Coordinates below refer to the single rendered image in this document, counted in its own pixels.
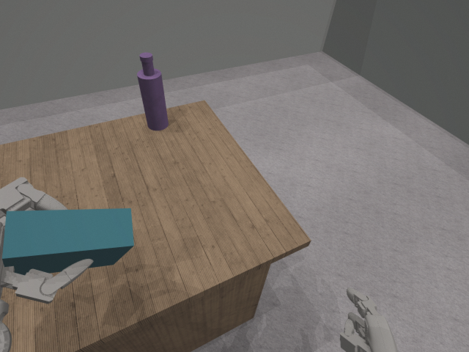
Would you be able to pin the table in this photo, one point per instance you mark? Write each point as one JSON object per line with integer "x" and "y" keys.
{"x": 206, "y": 227}

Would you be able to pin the sponge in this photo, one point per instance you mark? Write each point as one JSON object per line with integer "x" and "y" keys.
{"x": 52, "y": 240}

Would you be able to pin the robot left hand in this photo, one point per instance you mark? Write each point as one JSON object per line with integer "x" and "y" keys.
{"x": 35, "y": 285}

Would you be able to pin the robot right hand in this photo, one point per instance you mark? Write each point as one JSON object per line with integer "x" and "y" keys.
{"x": 374, "y": 332}

